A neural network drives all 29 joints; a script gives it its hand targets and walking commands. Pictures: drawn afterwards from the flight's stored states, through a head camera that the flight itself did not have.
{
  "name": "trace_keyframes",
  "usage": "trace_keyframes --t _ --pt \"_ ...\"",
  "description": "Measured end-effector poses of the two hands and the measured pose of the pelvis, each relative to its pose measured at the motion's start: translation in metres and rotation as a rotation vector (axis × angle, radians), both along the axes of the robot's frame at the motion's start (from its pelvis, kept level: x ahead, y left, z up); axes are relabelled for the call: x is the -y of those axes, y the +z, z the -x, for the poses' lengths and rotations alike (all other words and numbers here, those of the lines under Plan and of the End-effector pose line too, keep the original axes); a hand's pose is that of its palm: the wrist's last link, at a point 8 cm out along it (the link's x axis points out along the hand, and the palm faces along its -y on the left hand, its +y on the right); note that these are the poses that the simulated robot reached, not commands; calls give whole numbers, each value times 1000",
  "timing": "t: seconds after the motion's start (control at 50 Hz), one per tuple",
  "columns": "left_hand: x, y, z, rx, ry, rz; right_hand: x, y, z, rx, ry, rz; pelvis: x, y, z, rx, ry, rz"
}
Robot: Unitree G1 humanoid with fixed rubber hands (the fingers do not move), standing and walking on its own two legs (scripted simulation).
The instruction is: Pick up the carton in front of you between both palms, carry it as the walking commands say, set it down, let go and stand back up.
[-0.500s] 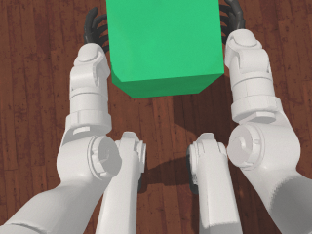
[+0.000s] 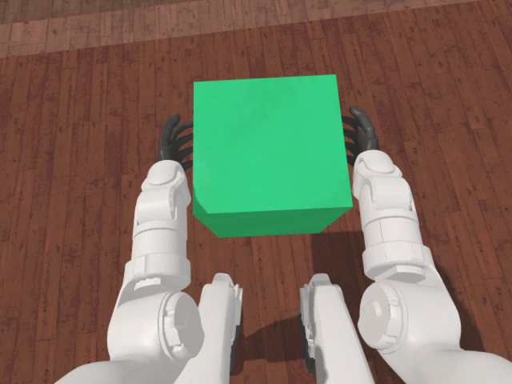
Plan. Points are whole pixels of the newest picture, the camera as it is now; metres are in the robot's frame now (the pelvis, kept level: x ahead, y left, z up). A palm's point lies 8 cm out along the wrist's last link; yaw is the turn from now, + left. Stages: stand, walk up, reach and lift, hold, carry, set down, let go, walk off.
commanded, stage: reach and lift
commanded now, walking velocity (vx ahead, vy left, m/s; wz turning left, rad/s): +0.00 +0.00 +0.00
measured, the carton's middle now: (267, 170) +0.45 +0.01 -0.10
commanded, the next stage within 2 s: hold in 1.82 s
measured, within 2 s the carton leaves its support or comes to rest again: neither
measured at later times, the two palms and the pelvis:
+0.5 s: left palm (126, 148) +0.39 +0.16 +0.12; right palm (416, 144) +0.39 -0.14 +0.12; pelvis +0.04 +0.00 +0.13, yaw +0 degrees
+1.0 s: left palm (66, 137) +0.35 +0.15 +0.21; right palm (488, 138) +0.35 -0.15 +0.21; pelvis +0.05 +0.01 +0.19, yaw +0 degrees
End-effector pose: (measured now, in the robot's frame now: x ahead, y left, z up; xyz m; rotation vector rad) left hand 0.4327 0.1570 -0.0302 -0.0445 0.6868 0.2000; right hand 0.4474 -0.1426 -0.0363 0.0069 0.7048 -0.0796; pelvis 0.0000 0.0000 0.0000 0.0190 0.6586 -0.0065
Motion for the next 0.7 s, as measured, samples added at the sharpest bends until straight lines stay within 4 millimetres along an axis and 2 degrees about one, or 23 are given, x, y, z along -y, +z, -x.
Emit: trace_keyframes --t 0.48,0.7 --pt "2 145 43 5 -38 10 2 147 54 5 -43 1 -2 127 -42 331 5 14" --pt "3 206 63 18 -56 5 3 209 79 19 -52 7 -4 171 -62 531 3 17"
